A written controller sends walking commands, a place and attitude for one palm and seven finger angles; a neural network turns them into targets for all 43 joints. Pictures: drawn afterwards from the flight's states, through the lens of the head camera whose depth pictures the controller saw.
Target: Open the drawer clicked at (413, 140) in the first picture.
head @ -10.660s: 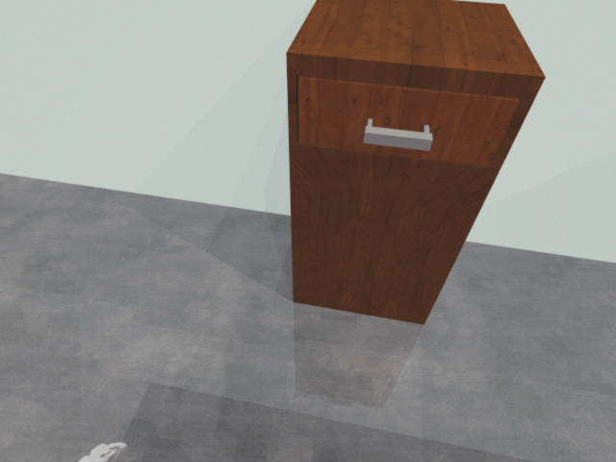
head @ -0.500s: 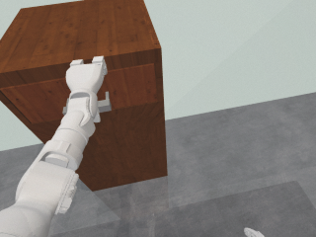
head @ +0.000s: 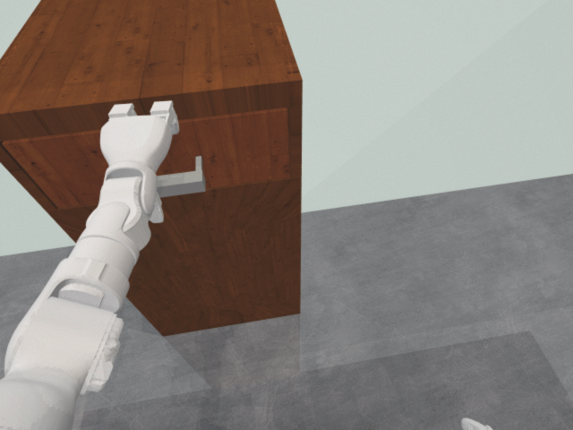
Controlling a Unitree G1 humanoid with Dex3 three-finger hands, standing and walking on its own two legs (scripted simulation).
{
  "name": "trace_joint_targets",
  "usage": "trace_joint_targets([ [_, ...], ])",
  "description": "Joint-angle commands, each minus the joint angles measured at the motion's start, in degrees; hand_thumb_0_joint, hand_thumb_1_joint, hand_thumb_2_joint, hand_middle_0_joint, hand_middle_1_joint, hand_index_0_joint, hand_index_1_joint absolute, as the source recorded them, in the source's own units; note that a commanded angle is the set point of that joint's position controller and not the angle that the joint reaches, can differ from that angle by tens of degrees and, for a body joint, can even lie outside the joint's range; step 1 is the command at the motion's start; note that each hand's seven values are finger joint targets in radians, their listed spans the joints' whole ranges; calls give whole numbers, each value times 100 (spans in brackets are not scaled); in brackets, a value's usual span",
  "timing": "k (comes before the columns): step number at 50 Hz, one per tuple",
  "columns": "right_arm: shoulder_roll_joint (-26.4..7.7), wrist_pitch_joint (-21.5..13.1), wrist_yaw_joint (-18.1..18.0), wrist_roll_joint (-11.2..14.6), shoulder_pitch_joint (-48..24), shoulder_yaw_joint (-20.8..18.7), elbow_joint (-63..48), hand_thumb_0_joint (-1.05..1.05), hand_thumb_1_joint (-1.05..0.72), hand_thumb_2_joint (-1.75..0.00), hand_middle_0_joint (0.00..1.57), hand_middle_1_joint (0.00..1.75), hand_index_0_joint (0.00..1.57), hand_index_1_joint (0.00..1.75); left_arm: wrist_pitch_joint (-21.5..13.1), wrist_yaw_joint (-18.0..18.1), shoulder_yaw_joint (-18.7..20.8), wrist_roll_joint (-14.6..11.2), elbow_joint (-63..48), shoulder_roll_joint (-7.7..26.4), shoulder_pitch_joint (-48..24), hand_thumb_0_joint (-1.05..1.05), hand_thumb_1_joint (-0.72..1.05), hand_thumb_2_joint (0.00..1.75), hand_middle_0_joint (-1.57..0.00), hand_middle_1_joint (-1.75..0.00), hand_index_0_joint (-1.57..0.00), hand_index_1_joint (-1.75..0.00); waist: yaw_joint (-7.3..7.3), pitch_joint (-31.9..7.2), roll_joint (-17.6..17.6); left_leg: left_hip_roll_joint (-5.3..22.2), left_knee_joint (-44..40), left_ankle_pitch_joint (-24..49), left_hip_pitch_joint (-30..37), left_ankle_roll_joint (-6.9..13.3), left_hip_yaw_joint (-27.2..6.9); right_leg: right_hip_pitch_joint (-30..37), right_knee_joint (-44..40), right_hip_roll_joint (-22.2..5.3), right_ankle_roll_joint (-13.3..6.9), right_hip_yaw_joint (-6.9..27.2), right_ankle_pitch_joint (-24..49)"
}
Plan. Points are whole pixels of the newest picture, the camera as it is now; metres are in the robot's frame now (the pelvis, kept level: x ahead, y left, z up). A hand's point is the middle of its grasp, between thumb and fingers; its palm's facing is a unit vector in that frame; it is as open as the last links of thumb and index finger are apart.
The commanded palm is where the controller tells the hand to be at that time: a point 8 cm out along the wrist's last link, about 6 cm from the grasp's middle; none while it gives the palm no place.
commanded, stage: move the hooked fingers above the handle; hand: left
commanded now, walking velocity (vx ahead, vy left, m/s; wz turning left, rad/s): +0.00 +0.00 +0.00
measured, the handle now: (163, 176) +0.51 +0.23 +0.04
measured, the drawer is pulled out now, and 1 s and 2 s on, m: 0.00 0.00 0.00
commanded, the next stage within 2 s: lift the fingers back up to retry in 1.62 s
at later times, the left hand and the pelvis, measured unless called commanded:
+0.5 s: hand (158, 166) +0.47 +0.21 +0.10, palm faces +0.17 +0.02 -0.99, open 13.8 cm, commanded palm +0.44 +0.22 +0.16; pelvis +0.00 +0.01 +0.00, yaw -2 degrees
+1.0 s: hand (135, 180) +0.44 +0.23 +0.10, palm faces +0.08 +0.05 -1.00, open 13.8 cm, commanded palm +0.43 +0.22 +0.16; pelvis +0.00 +0.00 +0.00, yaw +0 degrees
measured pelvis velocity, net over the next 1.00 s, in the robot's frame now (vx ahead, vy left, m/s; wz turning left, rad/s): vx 0.00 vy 0.00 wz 0.00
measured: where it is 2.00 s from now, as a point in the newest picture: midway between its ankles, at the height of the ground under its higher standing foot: outside the picture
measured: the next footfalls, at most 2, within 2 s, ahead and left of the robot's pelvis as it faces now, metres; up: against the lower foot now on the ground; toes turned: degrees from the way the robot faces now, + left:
none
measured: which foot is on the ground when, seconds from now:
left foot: down 0.00-1.00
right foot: down 0.00-1.00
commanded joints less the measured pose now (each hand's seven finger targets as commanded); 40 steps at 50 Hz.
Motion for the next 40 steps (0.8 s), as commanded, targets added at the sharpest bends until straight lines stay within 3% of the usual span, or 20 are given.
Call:
trace_joint_targets([
  [1, -637, -28, 34, -1, 102, -129, -507, 0, -90, -90, 20, 30, 20, 30, 773, -130, 251, -39, -199, 1053, -2876, 0, -50, 30, -30, -120, -30, -120, -161, -1976, -200, -243, -375, 1764, 480, 252, 477, 1342, -321, 147, -105, -143, 1612],
  [3, -681, 60, -7, 31, 102, -116, -624, 0, -90, -90, 20, 30, 20, 30, 842, -537, 13, -146, -8, 771, -2668, 0, -50, 30, -30, -120, -30, -120, -219, -1831, -587, -220, -404, 1738, 424, 288, 471, 1379, -344, 137, -78, -172, 1675],
  [4, -715, 91, -33, 28, 101, -120, -646, 0, -90, -90, 20, 30, 20, 30, 809, -666, 117, -149, -10, 878, -2599, 0, -50, 30, -30, -120, -30, -120, -197, -1778, -732, -211, -410, 1694, 419, 301, 467, 1370, -359, 135, -67, -165, 1662],
  [8, -719, 108, -101, 38, 99, -81, -754, 0, -90, -90, 20, 30, 20, 30, 547, -1064, -328, -155, 45, 333, -2401, 0, -50, 30, -30, -120, -30, -120, -328, -1175, -1019, -187, -426, 1242, 305, 339, 426, 939, -455, 124, -56, -177, 1222],
  [10, -732, 70, -141, 8, 149, -69, -799, 0, -90, -90, 20, 30, 20, 30, 212, -1122, 57, -131, -166, 799, -2486, 0, -50, 30, -30, -120, -30, -120, -269, -1199, -996, -192, -378, 1081, 188, 344, 399, 927, -406, 100, -55, -117, 1097],
  [13, -586, -18, -162, -60, 221, -108, -986, 0, -90, -90, 20, 30, 20, 30, -472, -817, 553, -57, -1126, 1292, -2706, 0, -50, 30, -30, -120, -30, -120, -6, -2104, -459, -208, -258, 1390, 365, 348, 383, 1312, -200, 88, -102, -1, 1296],
  [16, -460, -126, -90, -153, 347, -171, -974, 0, -90, -90, 20, 30, 20, 30, -812, -130, 1085, 198, -1926, 1759, -2903, 0, -50, 30, -30, -120, -30, -120, 180, -2736, 126, -201, -92, 2185, 611, 284, 371, 1467, 38, 154, -160, -31, 1863],
  [17, -460, -154, -65, -168, 351, -200, -951, 0, -90, -90, 20, 30, 20, 30, -803, 134, 1468, 239, -2043, 2126, -2839, 0, -50, 30, -30, -120, -30, -120, 284, -2904, 101, -215, -50, 2395, 551, 271, 348, 1646, 81, 177, -168, -43, 1993],
  [19, -395, -199, 0, -159, 313, -203, -841, 0, -90, -90, 20, 30, 20, 30, -579, 605, 1672, 296, -1974, 2237, -2666, 0, -50, 30, -30, -120, -30, -120, 325, -2856, 226, -220, -44, 2570, 478, 221, 393, 1723, 128, 196, -170, -78, 2230],
  [22, -463, -191, 119, -108, 183, -213, -617, 0, -90, -90, 20, 30, 20, 30, 125, 862, 1264, 270, -1403, 1760, -2728, 0, -50, 30, -30, -120, -30, -120, 114, -2477, 60, -199, -147, 2418, 401, 189, 471, 1542, 2, 214, -141, -158, 2082],
  [25, -590, -99, 130, -24, 39, -213, -516, 0, -90, -90, 20, 30, 20, 30, 841, 485, 722, 86, -852, 1362, -2700, 0, -50, 30, -30, -120, -30, -120, -21, -2203, -72, -190, -305, 2105, 500, 229, 527, 1420, -171, 201, -109, -169, 1884],
  [27, -670, -1, 99, 3, -72, -215, -590, 0, -90, -90, 20, 30, 20, 30, 1076, 82, 647, -107, -902, 1340, -2571, 0, -50, 30, -30, -120, -30, -120, -8, -2428, -259, -206, -339, 2212, 626, 270, 542, 1725, -236, 180, -97, -128, 2070],
  [28, -661, 35, 73, 27, -122, -208, -676, 0, -90, -90, 20, 30, 20, 30, 1125, -183, 359, -215, -1064, 1059, -2472, 0, -50, 30, -30, -120, -30, -120, -16, -2468, -261, -215, -343, 2189, 729, 301, 537, 1735, -246, 164, -79, -128, 2110],
  [30, -689, 117, 6, 33, -142, -173, -753, 0, -90, -90, 20, 30, 20, 30, 1069, -578, 411, -253, -1071, 1117, -2059, 0, -50, 30, -30, -120, -30, -120, 42, -2183, -464, -202, -408, 2213, 721, 325, 499, 1748, -289, 158, -86, -173, 2145],
  [31, -689, 147, -31, 33, -179, -139, -815, 0, -90, -90, 20, 30, 20, 30, 1042, -756, 240, -242, -1006, 948, -1950, 0, -50, 30, -30, -120, -30, -120, -9, -1960, -642, -207, -425, 2081, 666, 346, 495, 1677, -338, 150, -67, -180, 2066],
  [33, -669, 155, -73, 35, -190, -112, -922, 0, -90, -90, 20, 30, 20, 30, 781, -995, 125, -168, -1101, 820, -1806, 0, -50, 30, -30, -120, -30, -120, 1, -1613, -733, -187, -472, 1884, 587, 353, 469, 1521, -389, 132, -75, -178, 1841],
  [34, -662, 148, -97, 24, -184, -110, -964, 0, -90, -90, 20, 30, 20, 30, 608, -1048, 268, -134, -1239, 936, -1641, 0, -50, 30, -30, -120, -30, -120, 60, -1607, -814, -182, -456, 1897, 609, 361, 464, 1548, -371, 135, -87, -166, 1877],
  [37, -599, 84, -120, -14, -213, -120, -1144, 0, -90, -90, 20, 30, 20, 30, 40, -998, 461, -79, -1872, 1096, -1546, 0, -50, 30, -30, -120, -30, -120, 195, -1803, -600, -186, -397, 2015, 699, 349, 447, 1653, -319, 114, -122, -107, 1878],
  [39, -558, 36, -126, -7, -201, -95, -1106, 0, -90, -90, 20, 30, 20, 30, -184, -776, 773, 5, -1802, 1419, -1595, 0, -50, 30, -30, -120, -30, -120, 216, -1510, -508, -185, -400, 1805, 517, 323, 435, 1501, -289, 119, -134, -93, 1689],
  [40, -526, -4, -115, -15, -192, -82, -1091, 0, -90, -90, 20, 30, 20, 30, -268, -633, 754, 31, -1937, 1400, -1854, 0, -50, 30, -30, -120, -30, -120, 206, -1554, -421, -196, -394, 1787, 508, 315, 426, 1467, -280, 114, -132, -80, 1636],
])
